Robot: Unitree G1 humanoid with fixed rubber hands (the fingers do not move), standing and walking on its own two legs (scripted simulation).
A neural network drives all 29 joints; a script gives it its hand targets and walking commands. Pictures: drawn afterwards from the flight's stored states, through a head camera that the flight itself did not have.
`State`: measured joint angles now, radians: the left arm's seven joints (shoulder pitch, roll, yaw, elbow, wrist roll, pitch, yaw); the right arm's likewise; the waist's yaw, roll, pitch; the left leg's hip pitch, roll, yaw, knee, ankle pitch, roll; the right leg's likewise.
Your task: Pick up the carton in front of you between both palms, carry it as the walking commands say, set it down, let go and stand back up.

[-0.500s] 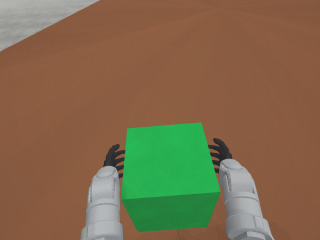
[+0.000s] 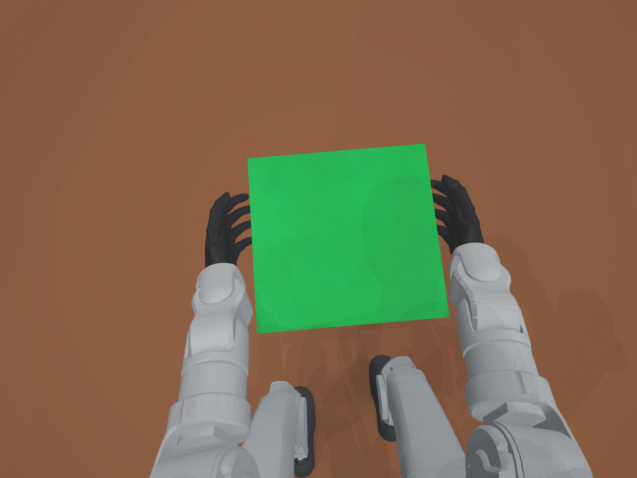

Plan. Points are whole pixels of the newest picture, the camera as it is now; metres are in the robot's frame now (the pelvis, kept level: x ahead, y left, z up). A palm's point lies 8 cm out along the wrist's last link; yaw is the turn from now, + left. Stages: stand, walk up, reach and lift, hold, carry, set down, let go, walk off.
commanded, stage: set down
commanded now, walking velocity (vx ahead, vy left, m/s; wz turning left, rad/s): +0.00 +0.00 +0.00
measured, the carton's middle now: (339, 250) +0.40 -0.03 -0.15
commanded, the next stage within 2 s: none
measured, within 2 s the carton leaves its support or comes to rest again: rests again in 1.68 s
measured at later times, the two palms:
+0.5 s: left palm (260, 241) +0.45 +0.09 -0.21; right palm (443, 228) +0.43 -0.21 -0.22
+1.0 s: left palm (284, 240) +0.49 +0.07 -0.37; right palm (430, 233) +0.47 -0.23 -0.38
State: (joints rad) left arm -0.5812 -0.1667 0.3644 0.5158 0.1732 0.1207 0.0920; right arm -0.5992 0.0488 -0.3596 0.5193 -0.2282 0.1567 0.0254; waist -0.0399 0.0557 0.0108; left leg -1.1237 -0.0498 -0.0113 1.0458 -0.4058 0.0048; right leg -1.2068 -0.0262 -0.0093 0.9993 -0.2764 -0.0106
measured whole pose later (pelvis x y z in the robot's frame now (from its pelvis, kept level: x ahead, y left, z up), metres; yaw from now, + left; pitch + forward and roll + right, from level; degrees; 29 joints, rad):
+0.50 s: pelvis -0.03 +0.00 -0.13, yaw +1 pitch +43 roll +4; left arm -0.92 -0.12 0.50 0.61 0.19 0.25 0.10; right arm -0.95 -0.03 -0.43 0.64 -0.26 0.30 0.03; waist -0.05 0.07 -0.13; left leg -1.77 -0.09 -0.01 1.57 -0.56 -0.02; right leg -1.88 -0.02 0.02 1.52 -0.40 -0.02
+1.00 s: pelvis -0.04 +0.00 -0.24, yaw +2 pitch +45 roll +5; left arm -1.23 0.01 0.45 0.74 0.11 0.24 0.16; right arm -1.25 -0.19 -0.37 0.77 -0.18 0.30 -0.01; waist -0.07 0.07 0.07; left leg -2.10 -0.11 0.01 1.94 -0.64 -0.04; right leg -2.24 0.00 0.04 1.87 -0.43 -0.01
